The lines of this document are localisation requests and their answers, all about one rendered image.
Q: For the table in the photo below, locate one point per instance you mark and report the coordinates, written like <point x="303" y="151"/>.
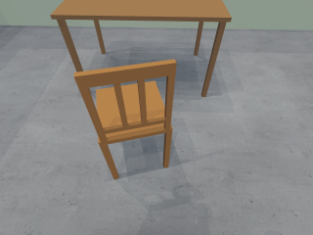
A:
<point x="201" y="11"/>

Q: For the chair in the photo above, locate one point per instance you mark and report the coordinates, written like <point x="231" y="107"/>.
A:
<point x="132" y="111"/>

